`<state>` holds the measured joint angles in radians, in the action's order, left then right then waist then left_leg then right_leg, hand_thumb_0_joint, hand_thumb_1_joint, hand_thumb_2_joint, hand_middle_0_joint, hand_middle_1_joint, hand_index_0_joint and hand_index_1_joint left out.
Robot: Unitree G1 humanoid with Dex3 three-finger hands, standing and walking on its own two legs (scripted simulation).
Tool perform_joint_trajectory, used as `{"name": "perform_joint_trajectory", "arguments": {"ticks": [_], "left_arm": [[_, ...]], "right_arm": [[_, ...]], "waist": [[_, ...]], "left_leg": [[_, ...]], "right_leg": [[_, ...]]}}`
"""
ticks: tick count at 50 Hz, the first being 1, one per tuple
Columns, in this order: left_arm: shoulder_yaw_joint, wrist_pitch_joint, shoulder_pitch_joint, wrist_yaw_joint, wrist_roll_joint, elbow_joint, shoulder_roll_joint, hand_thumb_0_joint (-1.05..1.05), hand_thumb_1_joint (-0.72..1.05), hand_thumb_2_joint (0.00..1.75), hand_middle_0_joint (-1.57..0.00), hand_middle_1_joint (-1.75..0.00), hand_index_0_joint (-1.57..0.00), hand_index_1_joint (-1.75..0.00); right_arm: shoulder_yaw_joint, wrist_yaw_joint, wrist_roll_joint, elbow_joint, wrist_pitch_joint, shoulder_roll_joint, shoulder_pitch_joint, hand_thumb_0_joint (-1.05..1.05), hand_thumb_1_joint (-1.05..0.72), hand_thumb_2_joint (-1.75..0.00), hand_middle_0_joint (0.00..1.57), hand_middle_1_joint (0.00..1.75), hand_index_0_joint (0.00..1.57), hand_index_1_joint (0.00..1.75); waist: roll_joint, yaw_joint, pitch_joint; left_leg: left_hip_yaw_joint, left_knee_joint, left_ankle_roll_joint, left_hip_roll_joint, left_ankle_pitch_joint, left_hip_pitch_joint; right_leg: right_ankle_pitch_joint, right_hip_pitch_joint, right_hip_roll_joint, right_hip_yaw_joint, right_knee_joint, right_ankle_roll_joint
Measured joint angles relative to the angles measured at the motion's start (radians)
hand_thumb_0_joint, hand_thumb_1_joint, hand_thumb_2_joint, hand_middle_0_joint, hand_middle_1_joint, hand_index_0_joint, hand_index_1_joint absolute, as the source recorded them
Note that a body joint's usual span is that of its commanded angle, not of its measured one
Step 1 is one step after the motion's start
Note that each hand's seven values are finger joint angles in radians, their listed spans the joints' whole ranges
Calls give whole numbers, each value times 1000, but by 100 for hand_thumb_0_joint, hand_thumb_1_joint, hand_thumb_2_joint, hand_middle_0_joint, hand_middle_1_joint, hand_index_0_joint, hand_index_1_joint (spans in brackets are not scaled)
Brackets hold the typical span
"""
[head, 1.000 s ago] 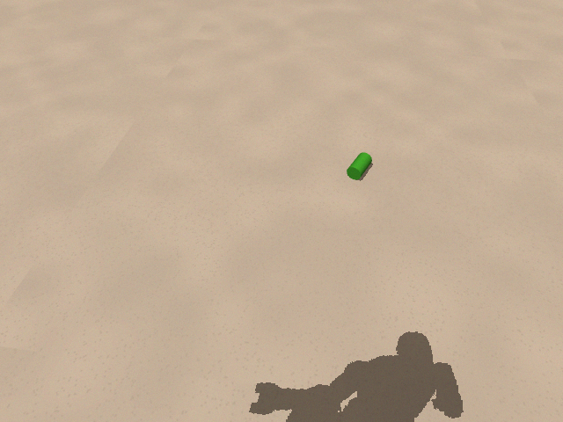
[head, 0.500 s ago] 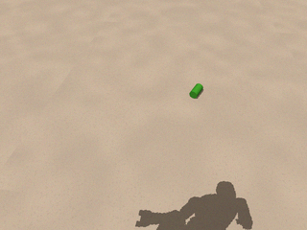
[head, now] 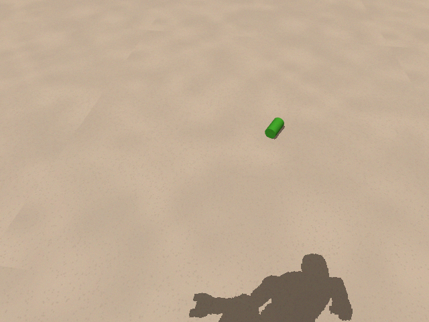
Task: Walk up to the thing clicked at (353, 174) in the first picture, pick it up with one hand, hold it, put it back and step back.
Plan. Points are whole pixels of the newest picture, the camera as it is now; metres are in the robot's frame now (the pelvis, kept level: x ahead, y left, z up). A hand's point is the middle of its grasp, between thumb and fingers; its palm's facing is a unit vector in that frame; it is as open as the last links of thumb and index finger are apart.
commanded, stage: stand
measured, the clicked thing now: (274, 127) +1.40 -0.37 -0.74
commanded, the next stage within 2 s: walk up in 0.12 s
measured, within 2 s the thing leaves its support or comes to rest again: neither
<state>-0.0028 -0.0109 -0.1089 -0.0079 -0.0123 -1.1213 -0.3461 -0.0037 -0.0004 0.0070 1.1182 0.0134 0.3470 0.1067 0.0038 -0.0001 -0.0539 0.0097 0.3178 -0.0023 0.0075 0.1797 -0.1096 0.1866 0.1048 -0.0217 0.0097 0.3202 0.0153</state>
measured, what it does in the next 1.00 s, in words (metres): steps on the spot, turning right: left foot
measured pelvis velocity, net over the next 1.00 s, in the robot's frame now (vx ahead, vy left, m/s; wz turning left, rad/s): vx -0.02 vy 0.04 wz -0.60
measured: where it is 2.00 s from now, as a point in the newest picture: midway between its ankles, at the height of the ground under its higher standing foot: outside the picture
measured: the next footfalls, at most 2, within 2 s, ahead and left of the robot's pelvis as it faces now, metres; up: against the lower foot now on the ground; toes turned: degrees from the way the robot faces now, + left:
left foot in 0.84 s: +0.11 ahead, +0.11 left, +0.00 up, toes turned -32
right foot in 1.14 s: -0.08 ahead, -0.08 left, +0.00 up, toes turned -46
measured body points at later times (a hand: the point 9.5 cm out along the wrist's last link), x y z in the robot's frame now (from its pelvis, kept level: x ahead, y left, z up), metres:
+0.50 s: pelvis -0.02 -0.02 -0.04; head +0.02 -0.05 +0.41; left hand +0.13 +0.29 -0.13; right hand +0.03 -0.36 -0.14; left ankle +0.00 +0.12 -0.74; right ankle -0.03 -0.14 -0.75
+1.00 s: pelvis -0.02 +0.04 -0.03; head +0.04 +0.02 +0.41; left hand +0.28 +0.24 -0.14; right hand -0.14 -0.27 -0.13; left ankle +0.08 +0.13 -0.75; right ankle -0.08 -0.09 -0.69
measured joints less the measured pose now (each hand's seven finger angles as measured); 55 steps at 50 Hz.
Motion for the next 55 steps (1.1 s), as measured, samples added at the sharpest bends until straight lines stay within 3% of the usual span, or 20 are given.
{"name": "perform_joint_trajectory", "arguments": {"ticks": [6,9,13,16,18,22,24,25,26,28,30,34,39,42,44,46,49,52,55], "left_arm": [[0,-1,-3,0,-2,1,-1,1,91,90,-20,-30,-21,-30],[9,10,-43,-1,-11,63,-5,1,91,90,-20,-30,-21,-30],[17,22,-85,0,-20,133,-29,1,91,90,-20,-30,-21,-30],[28,40,-98,-1,-13,170,-50,1,91,90,-20,-30,-21,-30],[35,47,-107,-8,-5,194,-61,1,91,90,-20,-30,-21,-30],[47,35,-140,-29,-4,247,-68,1,91,90,-20,-30,-20,-30],[54,20,-162,-29,-10,274,-73,1,91,90,-20,-30,-21,-30],[60,8,-166,-23,-15,285,-70,1,91,90,-20,-30,-21,-30],[63,-2,-172,-15,-22,298,-65,1,91,90,-20,-30,-21,-30],[58,-11,-186,-1,-23,321,-52,1,91,90,-20,-30,-21,-30],[47,-10,-196,11,-20,335,-37,1,91,90,-20,-30,-21,-30],[39,-8,-211,25,-26,369,-34,1,91,90,-20,-30,-21,-30],[42,-3,-202,28,-31,414,-54,1,90,90,-20,-30,-21,-30],[46,16,-177,26,-18,431,-77,1,90,90,-20,-30,-21,-30],[55,31,-141,34,-12,422,-90,1,90,90,-20,-30,-21,-30],[55,36,-118,37,-14,407,-98,1,91,90,-20,-30,-21,-30],[67,31,-105,19,-4,392,-115,1,91,90,-20,-30,-21,-30],[75,29,-108,-7,-1,382,-114,1,91,90,-20,-30,-21,-30],[74,22,-117,-20,-6,373,-104,1,91,90,-20,-30,-21,-30]], "right_arm": [[0,0,-1,0,-1,-1,1,0,-91,-90,21,29,20,30],[31,14,4,-52,-17,12,-23,1,-91,-90,21,30,21,30],[68,23,1,-148,-24,36,-52,1,-91,-90,21,30,21,30],[94,23,5,-213,-27,38,-53,0,-91,-90,21,30,21,30],[102,24,13,-251,-24,35,-41,0,-91,-90,21,30,21,30],[106,33,23,-313,-35,47,-15,0,-91,-90,21,30,21,30],[108,40,20,-345,-49,56,2,0,-91,-90,21,30,21,30],[110,42,15,-355,-59,64,6,0,-91,-90,21,30,21,30],[113,41,12,-359,-74,69,4,1,-91,-90,21,30,21,30],[112,36,6,-363,-101,70,-3,1,-91,-90,21,29,20,30],[107,35,-3,-368,-107,71,-3,1,-91,-90,20,29,20,30],[98,36,3,-383,-101,65,29,1,-91,-90,20,29,20,30],[97,27,5,-375,-88,68,65,1,-91,-90,21,29,20,30],[98,17,11,-370,-60,68,86,1,-91,-90,21,29,20,30],[92,14,19,-366,-45,54,97,1,-91,-90,21,29,20,30],[82,20,16,-360,-38,46,110,1,-91,-90,21,29,20,30],[68,16,16,-355,-26,33,134,1,-91,-90,21,30,21,30],[62,19,25,-359,-13,47,162,1,-90,-90,21,30,21,30],[64,21,29,-371,-7,77,190,1,-90,-90,21,30,21,30]], "waist": [[-1,0,-1],[-10,13,-12],[2,3,-37],[6,6,-62],[1,5,-74],[-27,-1,-85],[-41,-6,-83],[-60,-5,-90],[-71,-2,-98],[-70,17,-110],[-75,22,-116],[-66,17,-105],[-37,14,-95],[-5,0,-90],[29,-6,-104],[25,-21,-110],[34,-36,-103],[26,-46,-89],[2,-50,-77]], "left_leg": [[0,-2,-1,2,0,3],[-48,89,-5,-16,48,-47],[-112,195,-18,-21,103,-109],[-159,230,-25,-43,125,-112],[-181,235,-19,-66,131,-104],[-220,291,7,-123,166,-114],[-228,384,13,-158,217,-148],[-202,466,-1,-177,240,-181],[-142,565,-2,-163,300,-222],[-49,753,8,-96,383,-298],[-6,835,12,-63,368,-349],[24,800,10,-47,327,-389],[41,615,0,-20,320,-343],[26,441,-5,5,198,-273],[-6,463,8,10,194,-272],[-11,468,6,-19,200,-264],[-28,423,8,-51,178,-243],[-48,389,7,-76,162,-233],[-69,401,13,-108,170,-239]], "right_leg": [[1,-2,-2,0,0,1],[25,63,16,-48,81,-1],[73,175,25,-108,240,-6],[231,277,21,-61,492,-26],[271,310,6,-18,587,-30],[232,280,-24,25,479,-28],[161,234,-16,30,366,-33],[129,236,5,31,367,-27],[138,250,19,24,397,-26],[143,268,34,-18,416,-32],[122,264,47,-51,386,-30],[100,274,58,-104,364,-21],[114,318,66,-171,414,-2],[140,362,64,-212,485,22],[206,394,77,-240,578,-4],[297,427,111,-204,733,-13],[283,440,108,-144,857,-22],[300,380,72,-99,759,-15],[337,283,49,-58,560,-18]]}}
